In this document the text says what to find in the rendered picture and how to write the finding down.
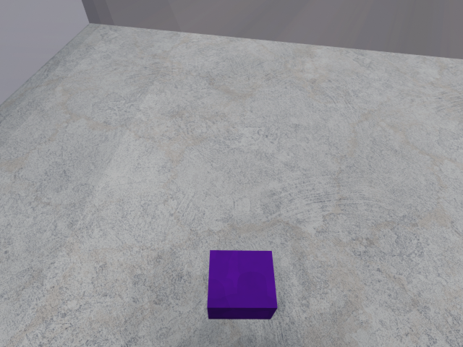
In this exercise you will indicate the carton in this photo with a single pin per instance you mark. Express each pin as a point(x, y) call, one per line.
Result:
point(241, 285)

